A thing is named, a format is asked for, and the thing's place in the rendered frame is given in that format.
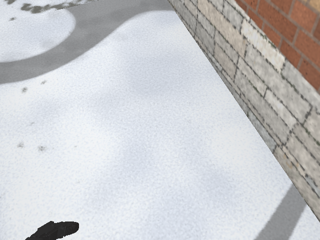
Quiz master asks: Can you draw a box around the left robot hand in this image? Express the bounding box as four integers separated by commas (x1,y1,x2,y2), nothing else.
25,221,79,240

